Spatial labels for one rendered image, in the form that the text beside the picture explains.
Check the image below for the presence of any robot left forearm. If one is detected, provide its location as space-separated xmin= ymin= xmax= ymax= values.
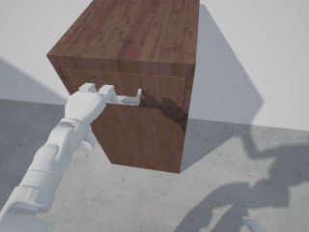
xmin=0 ymin=118 xmax=87 ymax=223

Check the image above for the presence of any handle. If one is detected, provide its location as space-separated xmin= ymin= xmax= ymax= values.
xmin=105 ymin=89 xmax=142 ymax=106

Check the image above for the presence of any left robot upper arm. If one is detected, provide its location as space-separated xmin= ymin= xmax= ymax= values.
xmin=0 ymin=213 xmax=48 ymax=232

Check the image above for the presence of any drawer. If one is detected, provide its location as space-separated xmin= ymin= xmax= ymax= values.
xmin=61 ymin=68 xmax=186 ymax=107

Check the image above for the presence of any right robot hand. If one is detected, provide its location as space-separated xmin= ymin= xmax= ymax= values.
xmin=241 ymin=217 xmax=267 ymax=232

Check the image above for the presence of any left robot hand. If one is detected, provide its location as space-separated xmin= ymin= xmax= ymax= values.
xmin=65 ymin=82 xmax=118 ymax=151

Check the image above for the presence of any cabinet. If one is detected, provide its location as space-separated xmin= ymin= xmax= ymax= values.
xmin=46 ymin=0 xmax=200 ymax=174

